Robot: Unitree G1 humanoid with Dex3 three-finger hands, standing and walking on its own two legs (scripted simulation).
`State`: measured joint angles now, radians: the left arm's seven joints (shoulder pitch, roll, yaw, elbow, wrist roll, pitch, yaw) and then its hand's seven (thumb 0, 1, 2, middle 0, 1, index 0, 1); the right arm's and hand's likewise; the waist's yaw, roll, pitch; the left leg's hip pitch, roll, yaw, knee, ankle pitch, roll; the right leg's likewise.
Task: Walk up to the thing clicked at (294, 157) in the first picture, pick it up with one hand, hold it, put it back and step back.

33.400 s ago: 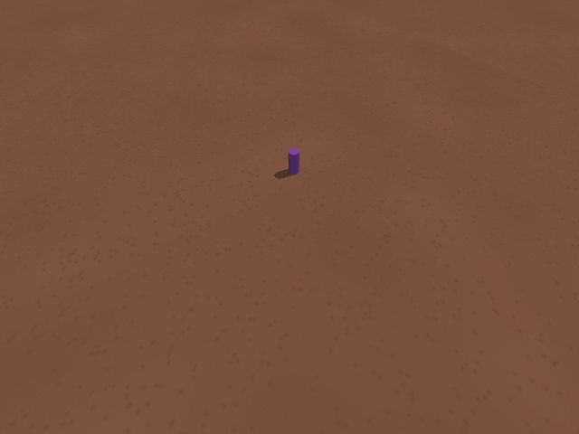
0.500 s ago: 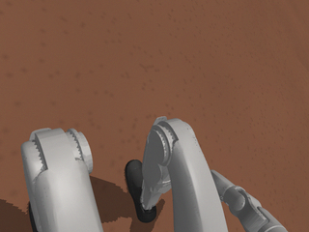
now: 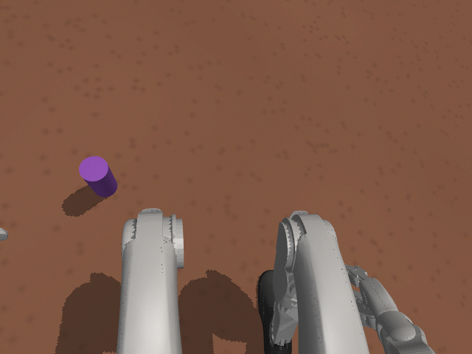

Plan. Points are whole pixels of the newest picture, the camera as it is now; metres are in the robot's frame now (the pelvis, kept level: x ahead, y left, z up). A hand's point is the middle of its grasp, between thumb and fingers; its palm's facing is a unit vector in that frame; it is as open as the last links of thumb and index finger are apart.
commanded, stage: home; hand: left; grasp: from the side
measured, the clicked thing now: (100, 178) +0.42 +0.30 -0.29
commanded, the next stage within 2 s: none
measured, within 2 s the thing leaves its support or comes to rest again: neither
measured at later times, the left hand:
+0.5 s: hand out of the picture +0.25 +0.30 +0.13, palm faces +0.31 -0.84 -0.44, open 17.3 cm
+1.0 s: hand out of the picture +0.25 +0.20 +0.31, palm faces +0.27 -0.92 -0.30, open 17.4 cm
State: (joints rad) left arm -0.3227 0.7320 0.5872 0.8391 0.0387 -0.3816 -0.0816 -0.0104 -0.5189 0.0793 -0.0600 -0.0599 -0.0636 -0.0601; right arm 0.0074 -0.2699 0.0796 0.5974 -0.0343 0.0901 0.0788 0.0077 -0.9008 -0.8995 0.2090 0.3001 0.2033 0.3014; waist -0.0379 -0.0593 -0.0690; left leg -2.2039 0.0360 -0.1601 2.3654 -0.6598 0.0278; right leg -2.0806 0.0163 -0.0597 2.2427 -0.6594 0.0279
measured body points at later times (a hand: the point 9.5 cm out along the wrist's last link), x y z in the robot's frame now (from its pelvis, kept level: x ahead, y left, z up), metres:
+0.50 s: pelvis +0.05 -0.02 +0.22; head +0.19 +0.03 +0.65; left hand +0.23 +0.34 +0.15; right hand +0.28 -0.24 +0.12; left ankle +0.09 +0.12 -0.32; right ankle +0.12 -0.15 -0.32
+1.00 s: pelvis +0.10 +0.00 +0.36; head +0.12 +0.01 +0.81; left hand +0.23 +0.25 +0.33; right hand +0.30 -0.22 +0.29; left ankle +0.09 +0.12 -0.32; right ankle +0.12 -0.15 -0.32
